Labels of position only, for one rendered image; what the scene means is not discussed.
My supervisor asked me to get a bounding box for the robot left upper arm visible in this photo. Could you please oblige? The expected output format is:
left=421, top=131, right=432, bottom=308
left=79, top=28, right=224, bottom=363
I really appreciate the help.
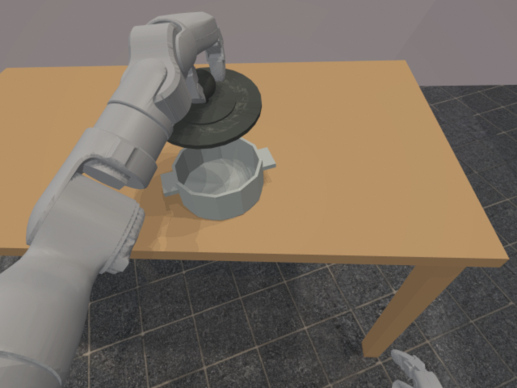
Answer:
left=0, top=173, right=145, bottom=388

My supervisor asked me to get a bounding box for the pot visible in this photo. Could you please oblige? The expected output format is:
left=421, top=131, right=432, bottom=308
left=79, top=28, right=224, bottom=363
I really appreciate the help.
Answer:
left=161, top=137, right=276, bottom=220

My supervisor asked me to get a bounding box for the knob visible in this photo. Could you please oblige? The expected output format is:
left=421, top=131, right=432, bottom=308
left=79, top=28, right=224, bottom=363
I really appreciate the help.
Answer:
left=196, top=70, right=216, bottom=99

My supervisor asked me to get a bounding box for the robot right hand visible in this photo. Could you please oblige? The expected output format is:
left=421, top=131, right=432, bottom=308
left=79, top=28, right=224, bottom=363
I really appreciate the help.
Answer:
left=391, top=349, right=443, bottom=388

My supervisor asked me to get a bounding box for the robot left forearm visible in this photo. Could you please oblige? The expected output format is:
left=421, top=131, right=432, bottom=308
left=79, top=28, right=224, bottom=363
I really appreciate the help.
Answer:
left=26, top=17, right=197, bottom=246

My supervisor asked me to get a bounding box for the lid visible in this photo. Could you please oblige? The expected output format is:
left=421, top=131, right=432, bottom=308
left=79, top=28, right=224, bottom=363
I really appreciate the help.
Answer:
left=168, top=67, right=262, bottom=150

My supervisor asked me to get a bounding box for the robot left hand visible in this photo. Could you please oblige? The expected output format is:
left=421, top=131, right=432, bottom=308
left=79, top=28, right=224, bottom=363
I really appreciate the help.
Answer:
left=146, top=11, right=225, bottom=103

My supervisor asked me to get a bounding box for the table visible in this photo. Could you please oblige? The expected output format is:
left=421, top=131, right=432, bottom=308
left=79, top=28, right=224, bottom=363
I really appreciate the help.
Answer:
left=0, top=60, right=509, bottom=357

